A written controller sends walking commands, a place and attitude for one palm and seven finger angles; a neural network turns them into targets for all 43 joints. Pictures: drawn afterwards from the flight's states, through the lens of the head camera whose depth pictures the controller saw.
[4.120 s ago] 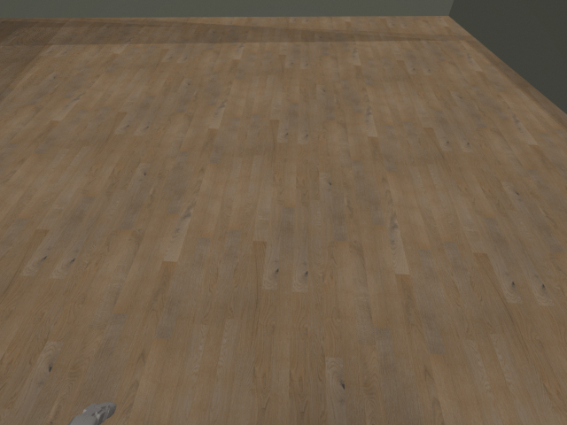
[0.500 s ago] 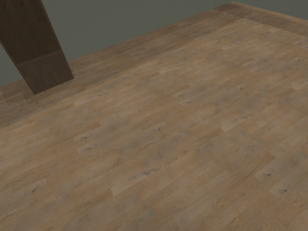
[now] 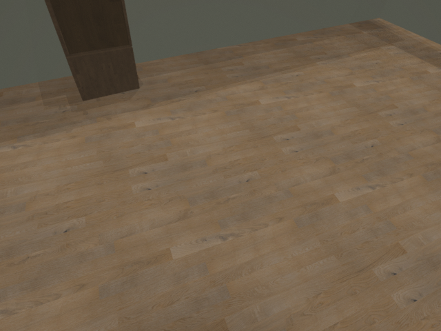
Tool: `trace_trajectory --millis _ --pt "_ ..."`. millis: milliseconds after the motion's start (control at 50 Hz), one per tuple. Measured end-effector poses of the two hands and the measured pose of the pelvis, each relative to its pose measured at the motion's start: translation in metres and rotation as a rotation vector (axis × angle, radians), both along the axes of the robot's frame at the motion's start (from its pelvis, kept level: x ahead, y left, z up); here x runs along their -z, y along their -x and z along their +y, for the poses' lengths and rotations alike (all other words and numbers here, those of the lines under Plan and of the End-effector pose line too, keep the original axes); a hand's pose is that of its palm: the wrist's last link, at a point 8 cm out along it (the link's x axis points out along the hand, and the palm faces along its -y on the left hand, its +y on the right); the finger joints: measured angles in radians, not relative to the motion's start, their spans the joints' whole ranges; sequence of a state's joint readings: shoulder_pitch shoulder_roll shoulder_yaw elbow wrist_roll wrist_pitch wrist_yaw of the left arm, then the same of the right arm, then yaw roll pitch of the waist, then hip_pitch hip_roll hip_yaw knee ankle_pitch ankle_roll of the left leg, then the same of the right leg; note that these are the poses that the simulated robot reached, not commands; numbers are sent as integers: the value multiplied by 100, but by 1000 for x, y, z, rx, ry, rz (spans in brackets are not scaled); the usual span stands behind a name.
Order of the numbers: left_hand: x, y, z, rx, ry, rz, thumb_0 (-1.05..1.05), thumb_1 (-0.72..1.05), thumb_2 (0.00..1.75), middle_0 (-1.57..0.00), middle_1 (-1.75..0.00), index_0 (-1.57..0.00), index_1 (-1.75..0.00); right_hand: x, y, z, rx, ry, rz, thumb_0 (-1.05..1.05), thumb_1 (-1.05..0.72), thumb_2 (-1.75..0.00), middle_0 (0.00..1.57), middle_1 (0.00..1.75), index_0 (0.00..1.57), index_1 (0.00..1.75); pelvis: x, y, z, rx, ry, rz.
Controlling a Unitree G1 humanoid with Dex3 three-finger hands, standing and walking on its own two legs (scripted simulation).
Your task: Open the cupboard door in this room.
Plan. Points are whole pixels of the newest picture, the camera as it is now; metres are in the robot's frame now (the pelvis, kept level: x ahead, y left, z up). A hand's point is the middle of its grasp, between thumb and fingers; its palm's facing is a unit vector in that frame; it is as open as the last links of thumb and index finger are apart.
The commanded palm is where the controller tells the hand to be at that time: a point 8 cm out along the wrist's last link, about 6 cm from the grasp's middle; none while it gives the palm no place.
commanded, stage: turn or walk to find it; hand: left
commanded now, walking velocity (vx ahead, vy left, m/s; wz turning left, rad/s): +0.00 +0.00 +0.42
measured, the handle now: out of the picture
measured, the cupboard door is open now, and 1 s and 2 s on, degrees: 0 0 0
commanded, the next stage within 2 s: stand and wait in 0.20 s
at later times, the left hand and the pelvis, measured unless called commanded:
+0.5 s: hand out of the picture -0.05 +0.18 -0.19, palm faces +0.15 -0.97 -0.18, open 7.4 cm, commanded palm none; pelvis -0.05 +0.00 -0.01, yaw +6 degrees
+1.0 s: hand out of the picture -0.09 +0.16 -0.18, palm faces +0.10 -0.98 -0.17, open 7.4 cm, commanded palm none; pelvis -0.06 +0.00 +0.00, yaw +4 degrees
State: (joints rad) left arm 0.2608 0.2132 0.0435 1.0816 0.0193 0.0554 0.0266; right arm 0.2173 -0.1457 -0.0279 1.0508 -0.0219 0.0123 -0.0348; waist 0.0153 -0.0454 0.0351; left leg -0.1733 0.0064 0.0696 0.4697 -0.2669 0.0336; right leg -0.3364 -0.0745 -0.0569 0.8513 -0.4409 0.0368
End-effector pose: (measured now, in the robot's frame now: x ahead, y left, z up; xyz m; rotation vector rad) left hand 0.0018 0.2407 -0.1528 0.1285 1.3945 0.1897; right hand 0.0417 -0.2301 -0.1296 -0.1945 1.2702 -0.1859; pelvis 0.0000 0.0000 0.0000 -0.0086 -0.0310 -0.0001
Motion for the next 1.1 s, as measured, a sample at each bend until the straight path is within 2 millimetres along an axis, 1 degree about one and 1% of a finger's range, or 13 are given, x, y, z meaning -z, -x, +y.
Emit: trace_trajectory --millis 100,220,300,360,440,480,520,560,600,660,760,860,1100 --pt "-6 3 -8 1 -1 -12 1 91 90 -20 -30 -20 -30 5 -2 0 -12 -25 -17 0 -94 -89 20 30 21 30 -1 6 -1 -12 -13 1" --pt "-12 5 -24 -14 -34 -78 1 91 90 -20 -30 -20 -30 23 11 -11 -16 -75 12 0 -93 -89 20 30 21 30 5 18 -14 -49 -18 -5" --pt "-16 16 -29 -45 -41 -113 1 91 90 -20 -30 -20 -30 24 19 -18 -40 -76 52 0 -92 -89 20 30 20 30 3 27 -17 -80 -16 -8" --pt "-15 29 -30 -54 -31 -99 1 91 90 -20 -30 -20 -30 20 23 -19 -46 -65 57 0 -92 -89 20 30 20 30 2 33 -16 -87 -13 -8" --pt "-5 47 -25 -68 -6 -69 1 91 90 -20 -30 -20 -30 15 28 -13 -58 -39 53 0 -92 -90 20 30 20 30 5 40 -8 -95 -2 -5" --pt "4 56 -19 -80 11 -52 1 91 90 -20 -30 -20 -30 17 33 -7 -66 -23 46 0 -92 -90 20 30 20 30 9 43 -2 -99 12 -5" --pt "8 65 -15 -90 23 -29 1 91 90 -20 -30 -20 -30 14 39 1 -69 -20 49 0 -92 -90 20 30 20 30 9 46 2 -90 -3 -11" --pt "7 72 -12 -87 26 -5 1 91 90 -20 -30 -20 -30 11 45 9 -68 -27 53 0 -92 -90 20 30 20 30 6 48 5 -79 -11 -12" --pt "5 77 -10 -81 25 13 1 91 90 -20 -30 -20 -30 10 52 12 -65 -25 62 0 -93 -89 20 30 20 30 4 49 6 -79 -17 -9" --pt "2 84 -10 -77 16 25 1 91 90 -20 -30 -20 -30 14 60 14 -64 -36 81 1 -94 -89 20 30 20 30 3 52 5 -78 -27 -5" --pt "-7 96 -16 -65 13 42 1 91 90 -20 -30 -20 -30 16 72 14 -47 -60 93 1 -94 -89 20 30 20 30 -1 57 5 -76 -13 -12" --pt "-8 101 -24 -55 20 48 1 91 90 -20 -30 -20 -30 17 86 15 -33 -77 104 0 -93 -89 20 30 20 30 -2 60 2 -70 -14 -16" --pt "-6 99 -41 -42 46 28 1 91 90 -20 -30 -20 -30 17 124 17 1 -99 173 0 -91 -89 20 30 20 30 -3 66 -5 -61 -13 -9"
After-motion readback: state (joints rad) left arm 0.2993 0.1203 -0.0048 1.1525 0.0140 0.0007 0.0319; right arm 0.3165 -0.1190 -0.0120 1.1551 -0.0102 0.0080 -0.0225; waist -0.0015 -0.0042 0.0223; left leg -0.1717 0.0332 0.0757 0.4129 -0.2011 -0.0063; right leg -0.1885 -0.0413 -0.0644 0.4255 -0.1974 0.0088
